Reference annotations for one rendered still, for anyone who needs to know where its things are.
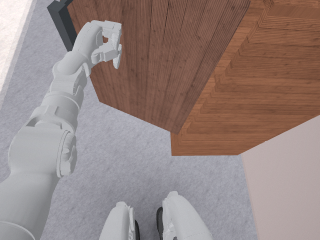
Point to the robot left forearm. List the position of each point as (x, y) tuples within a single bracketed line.
[(62, 102)]

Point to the left robot hand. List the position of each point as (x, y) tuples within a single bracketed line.
[(89, 42)]

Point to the robot right thigh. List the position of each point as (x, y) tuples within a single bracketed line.
[(187, 222)]

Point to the handle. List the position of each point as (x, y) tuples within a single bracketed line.
[(60, 15)]

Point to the robot thigh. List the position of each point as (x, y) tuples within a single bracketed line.
[(187, 222), (119, 223)]

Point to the robot left thigh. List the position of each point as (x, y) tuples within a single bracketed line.
[(119, 223)]

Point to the left robot upper arm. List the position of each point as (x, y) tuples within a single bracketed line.
[(39, 158)]

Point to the cupboard door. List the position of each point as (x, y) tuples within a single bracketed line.
[(169, 50)]

